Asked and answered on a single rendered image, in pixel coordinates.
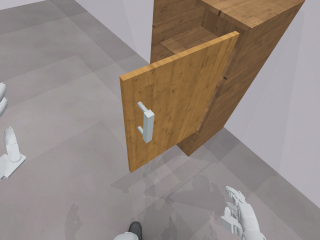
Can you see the robot right hand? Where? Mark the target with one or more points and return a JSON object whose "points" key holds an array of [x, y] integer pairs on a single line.
{"points": [[243, 219]]}

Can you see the left robot foot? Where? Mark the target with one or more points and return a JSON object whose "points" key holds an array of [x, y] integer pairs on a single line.
{"points": [[136, 229]]}

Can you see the cupboard door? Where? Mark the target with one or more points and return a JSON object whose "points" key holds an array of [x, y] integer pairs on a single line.
{"points": [[177, 89]]}

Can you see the robot left hand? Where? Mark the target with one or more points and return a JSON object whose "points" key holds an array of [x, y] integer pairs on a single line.
{"points": [[11, 162]]}

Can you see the handle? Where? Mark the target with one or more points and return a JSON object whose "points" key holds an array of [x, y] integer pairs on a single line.
{"points": [[148, 123]]}

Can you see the robot right forearm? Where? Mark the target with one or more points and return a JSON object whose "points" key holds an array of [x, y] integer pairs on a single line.
{"points": [[252, 235]]}

